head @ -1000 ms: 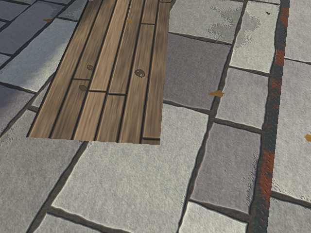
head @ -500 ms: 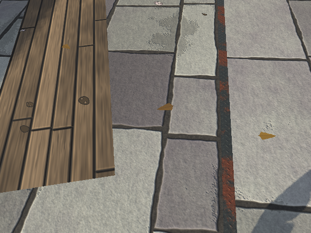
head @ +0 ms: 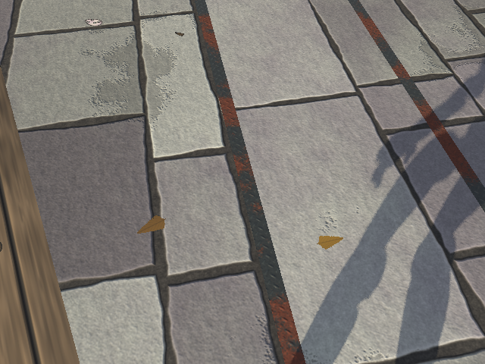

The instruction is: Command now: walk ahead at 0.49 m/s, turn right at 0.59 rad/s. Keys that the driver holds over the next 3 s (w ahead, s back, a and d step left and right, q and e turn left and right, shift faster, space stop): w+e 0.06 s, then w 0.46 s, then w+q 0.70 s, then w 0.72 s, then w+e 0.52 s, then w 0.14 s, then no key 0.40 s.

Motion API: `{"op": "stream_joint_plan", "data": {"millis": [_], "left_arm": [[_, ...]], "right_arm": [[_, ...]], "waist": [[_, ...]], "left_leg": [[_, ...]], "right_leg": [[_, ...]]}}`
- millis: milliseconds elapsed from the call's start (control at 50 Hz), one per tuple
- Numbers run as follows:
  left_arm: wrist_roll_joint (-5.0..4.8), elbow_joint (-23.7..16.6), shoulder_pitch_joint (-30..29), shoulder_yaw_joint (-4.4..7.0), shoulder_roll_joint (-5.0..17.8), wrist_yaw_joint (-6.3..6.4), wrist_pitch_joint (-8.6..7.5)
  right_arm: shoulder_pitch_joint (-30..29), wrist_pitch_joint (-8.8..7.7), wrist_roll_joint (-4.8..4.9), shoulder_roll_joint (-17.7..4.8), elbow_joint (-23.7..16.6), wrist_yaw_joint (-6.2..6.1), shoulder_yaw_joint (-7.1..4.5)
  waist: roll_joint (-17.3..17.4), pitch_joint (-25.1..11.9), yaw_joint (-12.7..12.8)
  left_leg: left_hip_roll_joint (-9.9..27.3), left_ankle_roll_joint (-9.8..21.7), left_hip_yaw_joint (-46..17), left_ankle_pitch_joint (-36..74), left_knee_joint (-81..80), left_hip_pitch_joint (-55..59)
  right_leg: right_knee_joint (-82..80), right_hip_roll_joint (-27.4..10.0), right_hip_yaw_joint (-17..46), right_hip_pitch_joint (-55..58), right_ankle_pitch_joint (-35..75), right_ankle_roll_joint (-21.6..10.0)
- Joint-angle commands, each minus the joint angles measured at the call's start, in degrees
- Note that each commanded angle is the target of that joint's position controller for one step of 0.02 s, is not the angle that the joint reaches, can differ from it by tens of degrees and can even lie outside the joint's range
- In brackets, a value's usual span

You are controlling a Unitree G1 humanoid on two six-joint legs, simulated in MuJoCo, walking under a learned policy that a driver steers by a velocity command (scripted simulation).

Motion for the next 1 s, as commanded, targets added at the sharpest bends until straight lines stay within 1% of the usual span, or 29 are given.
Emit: {"op": "stream_joint_plan", "data": {"millis": [20, 80, 120, 180, 240, 280, 320, 340, 360, 380, 400, 420, 440, 460, 480, 500, 560, 600, 660, 720, 820, 840, 880, 900, 920, 940, 960, 980, 1000], "left_arm": [[-0.29, -4.57, 1.99, 0.78, 1.86, -0.30, 0.35], [0.51, -7.42, -2.23, 0.46, 1.43, -0.21, 0.86], [0.64, -8.28, -4.26, 0.13, 1.13, -0.52, 0.41], [0.87, -9.86, -10.25, -0.59, 0.67, -1.67, -0.64], [0.61, -12.08, -16.30, -1.04, 0.74, -2.72, -1.00], [0.44, -13.54, -18.18, -0.84, 1.83, -3.12, -1.06], [0.71, -13.67, -15.84, -0.09, 3.58, -3.29, -1.22], [1.02, -11.90, -9.55, 1.02, 5.25, -3.15, -1.30], [1.12, -8.80, 0.21, 2.84, 8.65, -2.61, -1.15], [1.68, -7.29, 10.07, 4.49, 14.60, -1.58, -0.73], [1.61, -7.25, 10.24, 4.31, 17.06, -1.82, -0.90], [1.50, -7.46, 8.81, 2.81, 11.22, -2.15, -1.40], [1.39, -7.80, 4.75, 2.07, 9.17, -2.28, -1.66], [1.30, -8.30, 0.37, 1.57, 7.38, -2.48, -1.71], [1.52, -8.62, -2.41, 1.11, 5.56, -2.74, -1.86], [1.84, -8.58, -3.64, 0.89, 4.55, -2.80, -2.15], [1.95, -6.82, -3.17, 1.35, 5.39, -2.44, -3.50], [2.35, -5.18, -1.23, 1.59, 5.73, -1.74, -3.69], [2.55, -3.59, 0.20, 1.69, 6.16, -0.96, -3.57], [2.32, -2.32, 0.83, 1.86, 7.07, -0.41, -3.59], [1.56, 0.52, 3.58, 2.21, 7.71, 0.17, -2.24], [1.39, 0.66, 3.23, 2.32, 8.11, 0.32, -1.79], [1.32, 0.11, 1.50, 2.71, 9.86, 0.85, -0.92], [1.31, -0.21, 0.91, 2.88, 10.69, 1.22, -0.42], [1.20, -0.56, -0.23, 2.83, 11.04, 1.51, 0.09], [1.42, -1.53, 0.01, 2.43, 10.66, 1.81, -0.19], [3.33, -4.07, 6.49, -0.47, 1.44, 0.49, -1.85], [1.54, -4.65, 2.61, -0.45, 4.43, -0.52, -4.52], [-0.57, -6.51, -3.37, 0.40, 7.42, -1.09, -5.82]], "right_arm": [[1.47, -0.91, 0.06, -4.78, -1.32, 0.23, -1.35], [3.09, -1.24, 0.39, -7.08, 0.28, 0.29, -2.22], [4.61, -0.95, 0.26, -8.01, 1.24, 0.33, -2.42], [5.47, -0.20, 0.96, -8.98, 1.95, 0.31, -2.34], [8.92, 0.70, 1.91, -10.59, 3.42, 0.34, -2.44], [10.50, 1.53, 2.34, -11.39, 4.57, 0.34, -2.55], [10.00, 2.41, 2.68, -12.29, 5.05, 0.16, -2.64], [9.03, 2.82, 2.70, -12.27, 5.13, 0.03, -2.46], [9.67, 2.89, 2.12, -10.47, 4.97, -0.24, -1.71], [10.43, 2.40, 0.52, -6.60, 2.78, -0.28, -0.21], [15.05, 0.83, 0.76, -2.11, 2.50, 0.25, 1.24], [10.68, -0.03, 2.73, -8.18, 2.54, 0.62, -0.36], [6.76, -0.40, 3.45, -8.84, 1.05, 0.73, -0.63], [5.07, -0.30, 2.54, -7.99, 1.07, 0.32, -0.55], [4.94, 0.23, 1.64, -7.68, 1.22, 0.14, -0.88], [6.46, 1.04, 1.59, -6.95, 1.60, 0.27, -0.93], [7.16, 3.01, 1.67, -4.80, 2.06, 0.12, -0.77], [3.80, 3.46, 1.61, -4.41, 1.09, -0.03, -0.79], [-0.16, 3.28, 1.83, -3.80, -0.10, 0.35, -0.79], [-5.10, 3.00, 1.65, -3.08, -1.95, 1.12, -0.43], [-11.11, 2.73, 1.58, -2.25, -6.06, 3.01, 0.14], [-11.41, 2.68, 1.63, -2.46, -6.86, 3.46, 0.07], [-9.05, 2.81, 1.72, -3.91, -7.68, 3.95, -0.66], [-4.94, 3.02, 1.75, -5.36, -7.23, 3.90, -1.49], [3.36, 3.12, 1.89, -7.85, -5.47, 3.60, -2.96], [12.81, 3.43, 1.81, -12.23, -3.60, 2.56, -4.92], [14.95, 3.45, 1.91, -18.54, -3.54, 1.80, -6.15], [16.74, 3.06, 1.71, -15.13, -4.44, 1.72, -4.99], [15.01, 2.84, 1.24, -11.94, -4.32, 1.57, -4.26]], "waist": [[6.29, -2.73, 0.09], [4.34, -0.75, -0.28], [3.76, -0.74, -0.76], [3.81, 0.53, -2.45], [4.57, 1.87, -4.58], [5.54, 2.44, -4.48], [6.98, 0.78, -1.83], [6.74, -2.96, 2.19], [5.54, -9.05, 6.24], [-4.51, -17.09, 8.78], [-14.57, -23.60, 4.57], [-7.50, -19.35, 6.11], [-6.04, -12.11, 4.79], [-1.78, -8.94, 2.77], [-1.86, -6.47, 0.91], [-2.85, -6.23, -0.79], [-1.67, -4.24, -2.34], [-0.93, -1.97, -1.33], [-1.21, -0.15, 0.24], [-1.08, 1.81, 2.07], [-0.59, 3.96, 4.22], [-0.96, 3.77, 3.84], [-3.02, 0.66, 1.67], [-4.28, -2.41, -0.68], [-3.58, -6.83, -5.37], [0.31, -12.16, -9.67], [16.46, -18.21, -3.99], [12.53, -26.55, -6.79], [9.29, -18.69, -7.98]], "left_leg": [[16.33, 9.57, -14.66, 2.07, -14.96, 9.19], [17.29, 11.04, -9.99, 7.17, -16.95, 8.95], [16.77, 11.20, -7.14, 9.59, -17.14, 10.60], [14.79, 9.72, -2.06, 10.83, -16.63, 11.00], [15.84, 8.91, -1.58, 8.22, -15.54, 13.54], [17.89, 8.21, -2.31, 9.29, -13.71, 17.47], [18.63, 6.92, -1.68, 18.75, -8.58, 19.74], [16.81, 5.49, 0.72, 27.91, -0.52, 18.72], [13.86, 3.54, 3.31, 30.21, 11.61, 13.05], [9.17, 0.26, 5.51, 11.29, 33.25, -3.88], [0.82, -1.22, -2.83, -25.57, 48.12, -19.67], [3.90, -0.37, -8.29, -24.12, 53.38, -25.82], [6.50, 0.54, -7.13, -18.58, 52.35, -27.82], [8.88, 0.50, -6.70, -13.54, 49.07, -25.39], [10.36, 0.26, -6.90, -10.28, 45.79, -22.50], [11.29, 0.05, -7.42, -7.94, 44.26, -19.01], [11.14, -1.19, -7.31, -3.13, 40.59, -18.98], [10.87, -1.85, -8.42, 1.83, 35.96, -22.90], [8.69, -1.71, -9.84, 10.23, 26.81, -24.28], [7.23, -1.03, -7.69, 15.46, 18.69, -23.58], [6.36, 1.13, -4.19, 10.15, 12.32, -26.44], [5.86, 1.87, -3.02, 7.32, 11.76, -25.93], [2.60, 3.88, 0.94, 1.30, 11.70, -19.39], [0.22, 5.09, 2.74, -1.33, 12.15, -13.34], [-2.34, 6.94, 3.47, 0.34, 9.35, -1.92], [0.99, 9.86, -4.63, 2.46, 7.54, 15.64], [17.06, 20.81, -35.87, -2.25, 5.15, 38.02], [21.49, 24.14, -53.52, -8.05, -4.72, 44.00], [19.51, 20.27, -44.43, -5.68, -5.72, 39.62]], "right_leg": [[-0.08, -6.95, 1.66, -10.19, 3.49, 0.22], [-5.74, -7.95, 1.93, -14.57, 7.68, 0.96], [-11.88, -7.45, 2.09, -15.54, 12.67, 1.05], [-24.13, -6.26, -1.70, -12.71, 20.20, 0.71], [-31.25, -5.19, -5.02, -10.71, 19.74, 0.43], [-34.19, -4.41, -5.71, -10.71, 15.09, -0.72], [-37.50, -2.17, -7.60, -5.27, 11.15, -2.62], [-40.45, 0.14, -9.44, 4.25, 13.03, -3.94], [-39.85, 0.93, -8.95, 18.92, 14.64, -5.58], [-40.28, -12.58, 9.93, 37.81, 14.27, -10.78], [-50.02, -22.56, 36.25, 47.12, 7.15, -18.05], [-52.08, -21.31, 33.76, 44.07, 6.08, -15.80], [-52.22, -19.27, 24.17, 36.63, 11.35, -13.65], [-53.08, -16.47, 17.68, 29.24, 16.13, -12.15], [-55.00, -14.20, 13.01, 23.44, 19.54, -11.29], [-57.08, -13.02, 10.58, 20.01, 20.21, -11.06], [-60.98, -12.45, 4.76, 17.26, 25.07, -11.75], [-62.25, -12.45, 1.44, 18.26, 26.20, -11.14], [-63.28, -11.76, -3.69, 19.91, 24.53, -9.08], [-64.39, -12.17, -7.48, 21.69, 23.40, -7.68], [-60.23, -15.09, -11.04, 31.20, 29.08, -6.36], [-58.33, -15.54, -11.69, 32.59, 33.28, -5.84], [-51.38, -15.38, -13.67, 33.66, 52.37, -4.36], [-44.93, -14.93, -14.57, 33.47, 62.11, -3.53], [-33.81, -13.12, -16.01, 30.25, 65.37, -2.06], [-17.92, -10.73, -16.00, 18.01, 52.86, 0.21], [4.79, 0.70, -12.85, -9.08, -1.58, 4.30], [13.45, 4.05, 0.55, -17.12, -12.94, 3.59], [12.87, 0.43, 2.25, -22.07, -8.28, 2.07]]}}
